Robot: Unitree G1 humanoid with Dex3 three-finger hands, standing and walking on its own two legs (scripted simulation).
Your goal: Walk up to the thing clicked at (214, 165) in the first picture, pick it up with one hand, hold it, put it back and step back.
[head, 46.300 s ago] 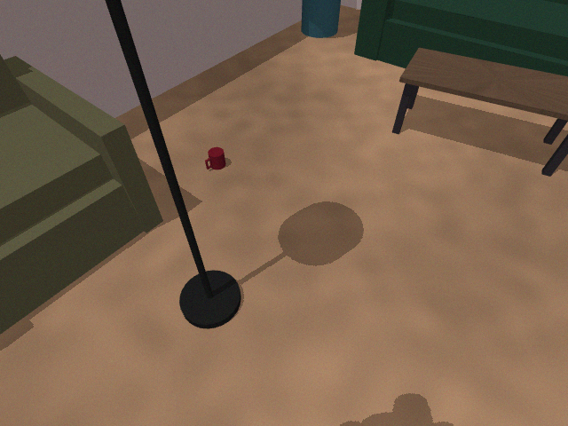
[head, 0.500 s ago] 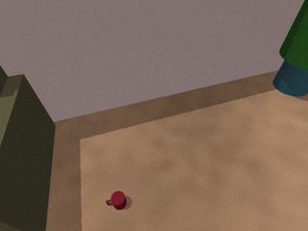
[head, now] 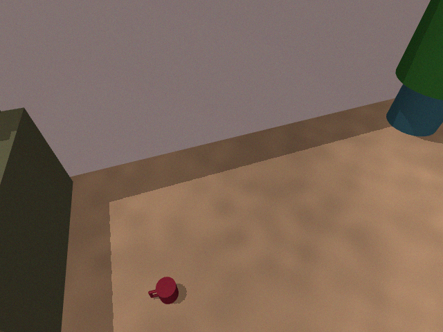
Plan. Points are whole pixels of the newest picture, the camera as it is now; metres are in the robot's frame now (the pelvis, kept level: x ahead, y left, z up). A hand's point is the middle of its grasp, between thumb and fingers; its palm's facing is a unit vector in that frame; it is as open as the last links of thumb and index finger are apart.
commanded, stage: stand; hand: left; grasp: from above
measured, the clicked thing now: (163, 291) +0.43 +0.27 -0.74
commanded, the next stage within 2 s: step back in 0.68 s
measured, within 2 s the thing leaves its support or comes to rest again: neither
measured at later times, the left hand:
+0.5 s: hand out of the picture +0.07 +0.25 -0.16, palm faces +0.00 -0.94 -0.34, open 7.4 cm
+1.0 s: hand out of the picture +0.08 +0.30 -0.18, palm faces -0.05 -0.92 -0.38, open 7.4 cm
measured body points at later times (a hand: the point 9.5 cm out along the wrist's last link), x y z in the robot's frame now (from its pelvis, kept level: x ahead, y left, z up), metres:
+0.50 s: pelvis +0.00 +0.00 +0.00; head +0.01 -0.01 +0.45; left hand +0.07 +0.30 -0.13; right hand +0.07 -0.29 -0.14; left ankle -0.01 +0.14 -0.75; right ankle +0.00 -0.14 -0.75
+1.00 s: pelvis -0.05 +0.03 -0.02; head +0.02 +0.04 +0.42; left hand +0.08 +0.34 -0.15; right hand +0.04 -0.30 -0.14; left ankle -0.06 +0.13 -0.74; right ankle +0.00 -0.14 -0.75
